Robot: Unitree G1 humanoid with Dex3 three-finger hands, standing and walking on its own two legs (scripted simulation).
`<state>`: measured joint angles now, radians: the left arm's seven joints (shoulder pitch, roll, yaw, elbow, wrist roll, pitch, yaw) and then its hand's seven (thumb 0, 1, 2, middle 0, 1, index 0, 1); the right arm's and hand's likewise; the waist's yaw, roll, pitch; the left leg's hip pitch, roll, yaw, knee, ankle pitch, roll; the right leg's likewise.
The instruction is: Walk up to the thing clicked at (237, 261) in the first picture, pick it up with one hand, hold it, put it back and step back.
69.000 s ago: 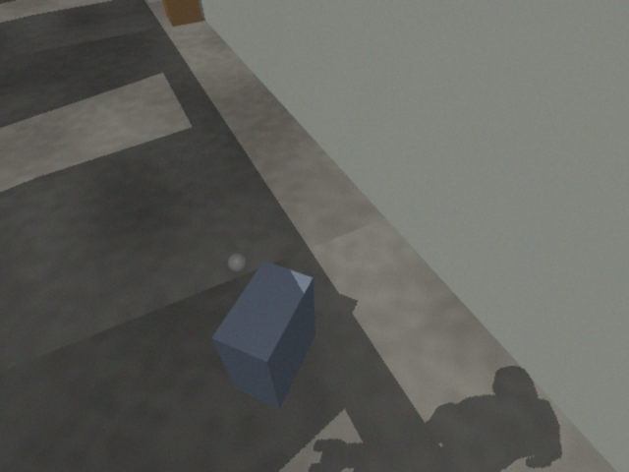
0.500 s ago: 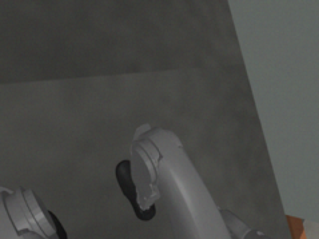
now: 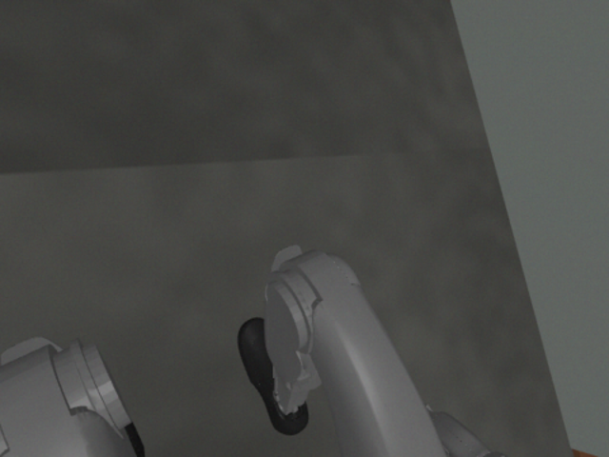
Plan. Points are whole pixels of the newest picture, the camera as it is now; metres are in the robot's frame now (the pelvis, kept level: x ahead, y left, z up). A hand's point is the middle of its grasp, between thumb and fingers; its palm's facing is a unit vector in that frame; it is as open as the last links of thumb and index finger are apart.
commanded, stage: withdraw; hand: left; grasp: from above
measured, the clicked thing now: out of the picture +0.48 +0.35 -0.27
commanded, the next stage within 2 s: home in 0.74 s
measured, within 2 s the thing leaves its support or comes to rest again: neither
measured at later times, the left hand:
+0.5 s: hand out of the picture +0.45 +0.34 -0.08, palm faces -0.48 -0.12 -0.87, open 14.1 cm
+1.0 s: hand out of the picture +0.48 +0.36 -0.09, palm faces -0.38 -0.09 -0.92, open 13.4 cm
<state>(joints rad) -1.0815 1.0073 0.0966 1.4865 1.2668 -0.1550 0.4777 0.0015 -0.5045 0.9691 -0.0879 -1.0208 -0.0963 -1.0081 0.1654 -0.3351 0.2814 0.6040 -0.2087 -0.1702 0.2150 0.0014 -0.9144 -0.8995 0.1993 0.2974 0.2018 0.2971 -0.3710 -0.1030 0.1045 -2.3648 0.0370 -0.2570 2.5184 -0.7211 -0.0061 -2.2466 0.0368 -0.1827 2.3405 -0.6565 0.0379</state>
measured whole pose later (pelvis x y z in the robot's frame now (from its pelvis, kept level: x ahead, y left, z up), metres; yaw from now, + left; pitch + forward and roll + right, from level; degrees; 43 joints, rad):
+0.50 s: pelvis -0.02 -0.01 +0.05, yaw +6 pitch +33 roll -10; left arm -1.08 0.82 -0.02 1.32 1.17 -0.14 0.10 0.00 -0.52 1.02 -0.09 -1.00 -0.08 -1.01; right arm 0.18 -0.33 0.13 0.60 -0.10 0.04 0.09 0.00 -0.91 -0.90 0.20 0.30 0.20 0.30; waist -0.28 0.00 -0.02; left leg -2.26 0.03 -0.15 2.30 -0.63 0.00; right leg -2.17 0.00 -0.11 2.19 -0.62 0.02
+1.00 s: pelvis -0.01 +0.00 +0.03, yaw +6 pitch +36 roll -10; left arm -1.10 0.85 0.05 1.35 1.19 -0.09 0.22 0.00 -0.39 0.94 -0.18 -0.90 -0.17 -0.89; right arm 0.21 -0.25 0.15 0.63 -0.11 0.03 0.11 0.00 -0.90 -0.89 0.20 0.30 0.20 0.30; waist -0.30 0.03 -0.04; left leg -2.33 0.03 -0.14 2.36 -0.67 0.01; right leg -2.24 0.00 -0.10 2.26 -0.65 0.03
